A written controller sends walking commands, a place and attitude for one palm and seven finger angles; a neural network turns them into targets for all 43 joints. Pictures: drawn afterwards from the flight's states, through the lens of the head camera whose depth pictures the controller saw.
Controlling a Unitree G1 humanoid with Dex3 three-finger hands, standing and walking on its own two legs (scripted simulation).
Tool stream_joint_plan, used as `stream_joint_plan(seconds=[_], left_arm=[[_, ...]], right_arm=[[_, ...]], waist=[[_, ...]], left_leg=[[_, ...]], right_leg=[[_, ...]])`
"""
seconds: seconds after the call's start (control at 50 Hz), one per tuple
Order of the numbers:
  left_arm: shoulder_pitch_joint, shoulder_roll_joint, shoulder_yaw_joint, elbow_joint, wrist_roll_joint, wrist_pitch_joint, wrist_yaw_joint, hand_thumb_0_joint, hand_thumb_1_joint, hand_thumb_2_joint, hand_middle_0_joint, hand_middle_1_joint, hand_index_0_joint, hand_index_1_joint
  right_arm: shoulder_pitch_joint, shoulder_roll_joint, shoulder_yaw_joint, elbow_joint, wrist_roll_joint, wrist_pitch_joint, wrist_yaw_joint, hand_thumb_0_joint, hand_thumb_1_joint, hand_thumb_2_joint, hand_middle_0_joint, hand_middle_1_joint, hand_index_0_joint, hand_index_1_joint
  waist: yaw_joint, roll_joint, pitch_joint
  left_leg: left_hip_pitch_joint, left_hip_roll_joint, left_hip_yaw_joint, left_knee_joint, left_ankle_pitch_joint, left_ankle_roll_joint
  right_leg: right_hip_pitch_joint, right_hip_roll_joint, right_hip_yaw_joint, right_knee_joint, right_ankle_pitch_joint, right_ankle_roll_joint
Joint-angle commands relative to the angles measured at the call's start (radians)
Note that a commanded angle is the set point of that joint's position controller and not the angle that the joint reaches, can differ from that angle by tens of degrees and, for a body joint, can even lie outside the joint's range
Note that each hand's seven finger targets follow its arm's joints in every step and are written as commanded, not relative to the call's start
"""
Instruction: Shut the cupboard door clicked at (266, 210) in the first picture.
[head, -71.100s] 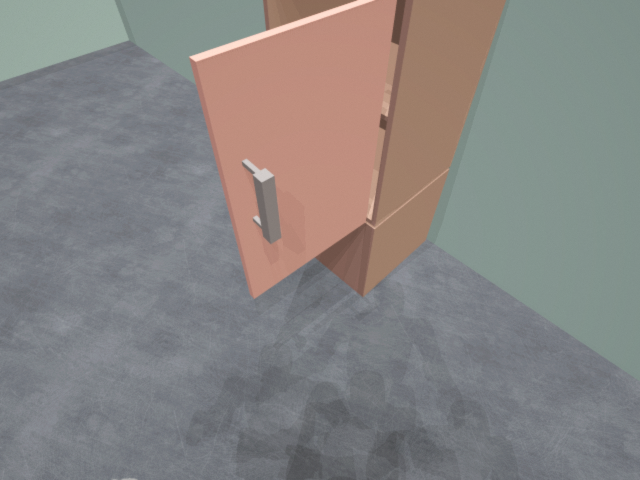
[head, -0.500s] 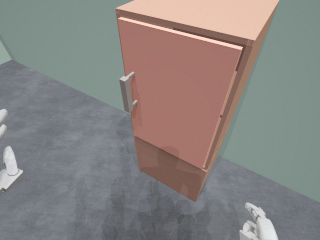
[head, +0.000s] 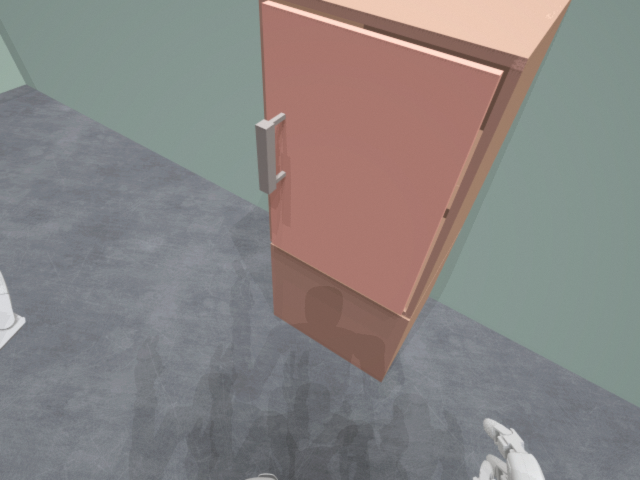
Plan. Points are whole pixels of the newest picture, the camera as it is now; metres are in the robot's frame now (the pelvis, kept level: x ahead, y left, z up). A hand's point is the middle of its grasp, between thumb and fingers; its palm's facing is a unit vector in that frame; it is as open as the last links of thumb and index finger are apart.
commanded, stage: step back with the hand held close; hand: left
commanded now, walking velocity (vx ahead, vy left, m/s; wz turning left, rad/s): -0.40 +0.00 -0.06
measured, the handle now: (273, 153) +0.71 +0.12 +0.00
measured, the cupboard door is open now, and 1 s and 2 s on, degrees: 0 0 0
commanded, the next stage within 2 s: stop stepping back and stand still in 0.62 s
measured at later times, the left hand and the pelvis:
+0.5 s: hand out of the picture +0.14 +0.30 +0.18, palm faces +0.44 -0.79 -0.43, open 7.4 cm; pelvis -0.06 +0.02 +0.01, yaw +0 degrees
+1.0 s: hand out of the picture +0.05 +0.30 +0.18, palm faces +0.46 -0.83 -0.32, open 7.4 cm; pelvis -0.15 +0.04 -0.02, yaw -4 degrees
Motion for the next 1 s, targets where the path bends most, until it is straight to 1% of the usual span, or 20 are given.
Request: stream_joint_plan(seconds=[0.0, 0.08, 0.14, 0.18, 0.26, 0.3, 0.34, 0.4, 0.42, 0.46, 0.54, 0.64, 0.7, 0.72, 0.78, 0.8, 0.86, 0.9, 0.94, 0.98], left_arm=[[-0.003, 0.140, 0.091, -0.211, -0.032, -0.077, 0.005, 0.000, 0.900, 0.900, -0.200, -0.300, -0.200, -0.300], [-0.019, 0.179, 0.086, -0.267, -0.040, -0.075, 0.017, 0.000, 0.900, 0.900, -0.200, -0.300, -0.200, -0.300], [-0.017, 0.186, 0.097, -0.256, -0.038, -0.068, 0.019, 0.000, 0.900, 0.900, -0.200, -0.300, -0.200, -0.300], [-0.012, 0.230, 0.136, -0.244, -0.033, -0.063, 0.027, 0.000, 0.900, 0.900, -0.200, -0.300, -0.200, -0.300], [-0.030, 0.200, 0.079, -0.164, -0.022, -0.043, 0.048, 0.000, 0.900, 0.900, -0.200, -0.300, -0.200, -0.300], [-0.058, 0.193, 0.057, -0.170, -0.021, -0.040, 0.047, 0.000, 0.900, 0.900, -0.200, -0.300, -0.200, -0.300], [-0.087, 0.188, 0.049, -0.186, -0.021, -0.047, 0.040, 0.000, 0.900, 0.900, -0.200, -0.300, -0.200, -0.300], [-0.037, 0.190, 0.108, -0.173, -0.018, -0.076, 0.016, 0.000, 0.900, 0.900, -0.200, -0.300, -0.200, -0.300], [-0.047, 0.169, 0.095, -0.194, -0.019, -0.069, 0.008, 0.000, 0.900, 0.900, -0.200, -0.300, -0.200, -0.300], [-0.046, 0.155, 0.081, -0.253, -0.026, -0.063, 0.000, 0.000, 0.900, 0.900, -0.200, -0.300, -0.200, -0.300], [-0.008, 0.138, 0.041, -0.300, -0.055, -0.049, 0.002, 0.000, 0.900, 0.900, -0.200, -0.300, -0.200, -0.300], [-0.049, 0.190, 0.071, -0.287, -0.064, -0.061, 0.001, 0.000, 0.900, 0.900, -0.200, -0.300, -0.200, -0.300], [-0.061, 0.223, 0.109, -0.290, -0.070, -0.067, 0.000, 0.000, 0.900, 0.900, -0.200, -0.300, -0.200, -0.300], [-0.070, 0.196, 0.076, -0.300, -0.072, -0.062, -0.003, 0.000, 0.900, 0.900, -0.200, -0.300, -0.200, -0.300], [0.118, 0.270, 0.179, -0.245, -0.086, 0.000, 0.010, 0.000, 0.900, 0.900, -0.200, -0.300, -0.200, -0.300], [0.134, 0.218, 0.129, -0.227, -0.081, 0.024, 0.009, 0.000, 0.900, 0.900, -0.200, -0.300, -0.200, -0.300], [-0.026, 0.198, 0.083, -0.181, -0.058, 0.054, 0.024, 0.000, 0.900, 0.900, -0.200, -0.300, -0.200, -0.300], [-0.230, 0.191, 0.036, -0.155, -0.034, 0.051, 0.032, 0.000, 0.900, 0.900, -0.200, -0.300, -0.200, -0.300], [-0.367, 0.168, -0.010, -0.094, -0.011, 0.048, 0.027, 0.000, 0.900, 0.900, -0.200, -0.300, -0.200, -0.300], [-0.393, 0.182, 0.002, -0.159, -0.017, 0.023, 0.023, 0.000, 0.900, 0.900, -0.200, -0.300, -0.200, -0.300]], right_arm=[[-0.117, -0.144, -0.054, -0.141, 0.002, -0.071, -0.002, 0.000, -0.900, -0.900, 0.200, 0.300, 0.200, 0.300], [-0.132, -0.142, -0.061, -0.117, 0.010, -0.077, -0.002, 0.000, -0.900, -0.900, 0.200, 0.300, 0.200, 0.300], [-0.153, -0.136, -0.058, -0.136, 0.007, -0.062, -0.004, 0.000, -0.900, -0.900, 0.200, 0.300, 0.200, 0.300], [-0.153, -0.131, -0.061, -0.135, -0.003, -0.048, -0.005, 0.000, -0.900, -0.900, 0.200, 0.300, 0.200, 0.300], [-0.124, -0.096, -0.050, -0.111, 0.001, -0.015, -0.005, 0.000, -0.900, -0.900, 0.200, 0.300, 0.200, 0.300], [-0.123, -0.103, -0.046, -0.114, 0.003, -0.009, -0.010, 0.000, -0.900, -0.900, 0.200, 0.300, 0.200, 0.300], [-0.138, -0.133, -0.045, -0.126, 0.012, -0.018, -0.021, 0.000, -0.900, -0.900, 0.200, 0.300, 0.200, 0.300], [-0.155, -0.172, -0.062, -0.146, 0.007, -0.057, -0.028, 0.000, -0.900, -0.900, 0.200, 0.300, 0.200, 0.300], [-0.140, -0.157, -0.064, -0.136, -0.008, -0.061, -0.024, 0.000, -0.900, -0.900, 0.200, 0.300, 0.200, 0.300], [-0.142, -0.144, -0.069, -0.133, -0.009, -0.073, -0.008, 0.000, -0.900, -0.900, 0.200, 0.300, 0.200, 0.300], [-0.126, -0.125, -0.053, -0.101, -0.009, -0.099, 0.011, 0.000, -0.900, -0.900, 0.200, 0.300, 0.200, 0.300], [-0.101, -0.123, -0.044, -0.062, -0.025, -0.080, 0.011, 0.000, -0.900, -0.900, 0.200, 0.300, 0.200, 0.300], [-0.115, -0.114, -0.043, -0.067, -0.027, -0.075, 0.012, 0.000, -0.900, -0.900, 0.200, 0.300, 0.200, 0.300], [-0.102, -0.101, -0.048, -0.076, -0.002, -0.077, 0.009, 0.000, -0.900, -0.900, 0.200, 0.300, 0.200, 0.300], [-0.123, -0.114, -0.042, -0.119, 0.002, -0.056, -0.009, 0.000, -0.900, -0.900, 0.200, 0.300, 0.200, 0.300], [-0.111, -0.099, -0.027, -0.121, -0.005, -0.038, -0.013, 0.000, -0.900, -0.900, 0.200, 0.300, 0.200, 0.300], [-0.094, -0.113, -0.030, -0.097, 0.000, -0.015, -0.024, 0.000, -0.900, -0.900, 0.200, 0.300, 0.200, 0.300], [-0.086, -0.134, -0.034, -0.074, 0.006, -0.029, -0.033, 0.000, -0.900, -0.900, 0.200, 0.300, 0.200, 0.300], [-0.083, -0.154, -0.023, -0.078, 0.011, -0.053, -0.042, 0.000, -0.900, -0.900, 0.200, 0.300, 0.200, 0.300], [-0.104, -0.163, -0.033, -0.094, 0.013, -0.081, -0.040, 0.000, -0.900, -0.900, 0.200, 0.300, 0.200, 0.300]], waist=[[0.021, 0.078, -0.095], [0.020, 0.055, -0.250], [0.010, 0.066, -0.143], [0.010, 0.030, -0.089], [-0.006, -0.126, -0.049], [-0.011, -0.079, -0.004], [0.005, 0.061, 0.018], [0.030, 0.264, -0.072], [0.028, 0.224, -0.099], [0.035, 0.164, -0.149], [0.033, 0.224, -0.215], [0.025, 0.179, -0.241], [0.024, 0.131, -0.296], [0.006, 0.058, -0.291], [0.007, 0.018, -0.177], [-0.006, 0.004, -0.103], [-0.025, -0.106, 0.093], [-0.046, -0.132, 0.199], [-0.049, 0.051, 0.280], [-0.020, 0.299, 0.190]], left_leg=[[-0.099, 0.191, -0.231, -0.310, -0.287, 0.009], [0.170, 0.146, -0.125, -0.189, -0.036, -0.030], [0.057, 0.129, -0.126, -0.207, -0.315, -0.039], [0.078, 0.082, -0.096, -0.104, -0.318, -0.069], [0.219, 0.007, -0.037, 0.153, -0.146, -0.100], [0.202, 0.028, -0.075, 0.044, -0.114, -0.091], [0.146, 0.096, -0.148, -0.196, -0.018, -0.057], [-0.200, 0.325, -0.401, -0.560, -0.558, 0.037], [-0.187, 0.343, -0.412, -0.564, -0.550, 0.046], [-0.054, 0.311, -0.317, -0.491, -0.403, 0.038], [0.188, 0.249, -0.216, -0.489, -0.248, -0.038], [0.335, 0.205, -0.126, -0.344, 0.101, -0.121], [0.414, 0.165, -0.059, -0.262, 0.174, -0.146], [0.501, 0.104, -0.003, -0.194, 0.060, -0.143], [0.506, 0.033, 0.011, 0.010, -0.138, -0.139], [0.444, 0.029, -0.011, 0.044, -0.142, -0.136], [0.325, 0.026, -0.061, 0.239, -0.158, -0.122], [0.287, 0.063, -0.102, 0.251, -0.185, -0.110], [0.186, 0.072, -0.148, -0.025, -0.248, -0.076], [0.093, 0.131, -0.381, -0.439, -0.644, -0.116]], right_leg=[[0.220, -0.046, 0.060, -0.083, 0.158, -0.023], [0.106, -0.097, 0.118, -0.134, 0.247, -0.012], [0.044, -0.114, 0.164, -0.205, -0.015, -0.042], [-0.081, -0.187, 0.241, -0.312, -0.150, -0.086], [-0.254, -0.328, 0.277, -0.403, 0.046, -0.136], [-0.225, -0.284, 0.210, -0.352, 0.126, -0.112], [-0.142, -0.114, 0.091, -0.254, 0.066, -0.033], [0.269, 0.041, 0.001, 0.121, -0.037, 0.012], [0.264, 0.030, 0.019, 0.194, -0.050, 0.007], [0.194, 0.018, 0.012, 0.172, -0.115, -0.004], [0.117, 0.014, -0.047, -0.054, -0.191, -0.018], [0.107, -0.047, -0.004, -0.345, -0.052, -0.060], [0.045, -0.092, 0.006, -0.347, -0.040, -0.074], [-0.029, -0.104, -0.026, -0.358, -0.031, -0.076], [-0.248, -0.194, 0.009, -0.406, -0.280, -0.136], [-0.274, -0.217, 0.032, -0.413, -0.300, -0.155], [-0.418, -0.295, 0.122, -0.463, -0.427, -0.178], [-0.455, -0.308, 0.085, -0.419, -0.430, -0.166], [-0.339, -0.186, -0.013, -0.218, -0.329, -0.087], [-0.127, -0.020, -0.079, 0.004, -0.350, -0.039]])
